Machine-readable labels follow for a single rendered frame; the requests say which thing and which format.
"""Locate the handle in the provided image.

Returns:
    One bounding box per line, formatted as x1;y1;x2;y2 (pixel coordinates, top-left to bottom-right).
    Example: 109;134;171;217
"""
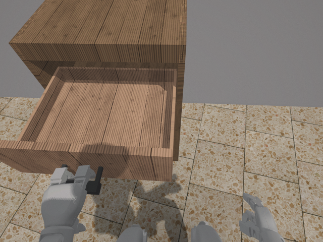
61;164;103;195

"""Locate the drawer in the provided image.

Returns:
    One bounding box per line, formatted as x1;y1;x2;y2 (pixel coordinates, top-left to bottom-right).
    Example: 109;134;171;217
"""
0;67;177;182

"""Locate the robot thigh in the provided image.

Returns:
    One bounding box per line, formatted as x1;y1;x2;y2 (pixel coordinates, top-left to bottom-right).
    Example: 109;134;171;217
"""
116;227;147;242
191;224;223;242

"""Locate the robot right forearm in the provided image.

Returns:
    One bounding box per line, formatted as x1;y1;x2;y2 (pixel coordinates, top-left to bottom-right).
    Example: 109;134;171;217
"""
259;230;285;242

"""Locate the robot left forearm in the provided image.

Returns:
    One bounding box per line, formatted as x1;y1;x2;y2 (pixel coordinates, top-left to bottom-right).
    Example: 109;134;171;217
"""
39;226;75;242

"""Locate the left robot thigh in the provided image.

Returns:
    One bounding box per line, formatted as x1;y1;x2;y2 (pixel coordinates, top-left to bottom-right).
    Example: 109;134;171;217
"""
116;227;147;242

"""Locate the robot right hand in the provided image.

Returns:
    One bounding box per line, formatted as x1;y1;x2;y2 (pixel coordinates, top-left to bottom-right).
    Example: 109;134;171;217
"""
239;193;278;240

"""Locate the right robot thigh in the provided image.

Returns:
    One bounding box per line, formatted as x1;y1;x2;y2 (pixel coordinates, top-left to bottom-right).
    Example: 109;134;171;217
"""
191;224;223;242

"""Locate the robot left hand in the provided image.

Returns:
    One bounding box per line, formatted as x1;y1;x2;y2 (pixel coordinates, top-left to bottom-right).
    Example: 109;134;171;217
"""
41;165;96;234

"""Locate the cabinet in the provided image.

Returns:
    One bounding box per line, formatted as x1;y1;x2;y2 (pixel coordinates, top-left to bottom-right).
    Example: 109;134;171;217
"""
9;0;187;161

